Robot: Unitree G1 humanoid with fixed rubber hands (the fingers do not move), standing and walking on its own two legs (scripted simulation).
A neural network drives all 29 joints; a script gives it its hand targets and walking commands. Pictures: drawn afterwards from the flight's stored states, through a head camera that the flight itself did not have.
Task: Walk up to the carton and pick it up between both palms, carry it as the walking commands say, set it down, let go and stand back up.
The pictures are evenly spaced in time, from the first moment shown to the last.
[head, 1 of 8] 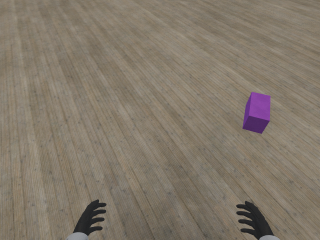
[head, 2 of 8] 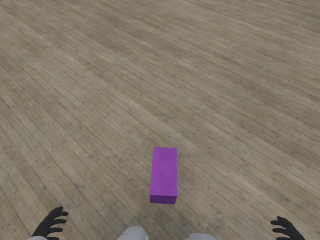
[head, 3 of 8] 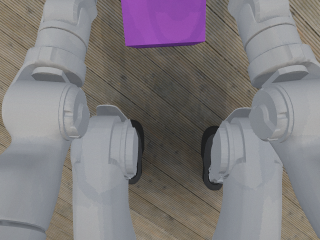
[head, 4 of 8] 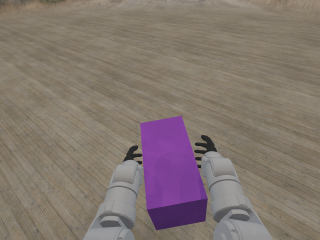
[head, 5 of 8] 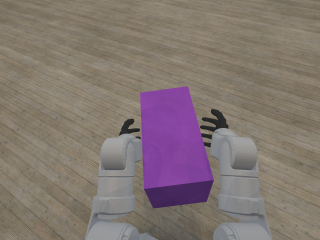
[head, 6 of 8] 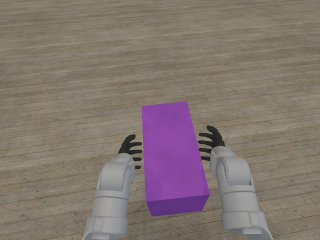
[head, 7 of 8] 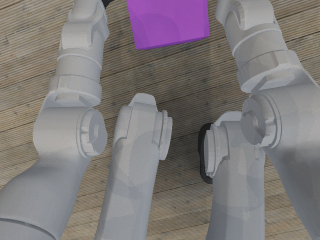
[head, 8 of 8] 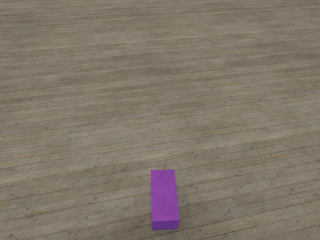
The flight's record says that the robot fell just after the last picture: no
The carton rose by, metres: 0.71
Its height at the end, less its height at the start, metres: +0.00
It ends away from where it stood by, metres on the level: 1.38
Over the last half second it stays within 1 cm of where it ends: yes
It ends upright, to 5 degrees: yes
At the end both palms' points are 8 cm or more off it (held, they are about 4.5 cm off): yes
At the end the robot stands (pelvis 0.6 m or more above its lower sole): yes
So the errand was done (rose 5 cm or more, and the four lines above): yes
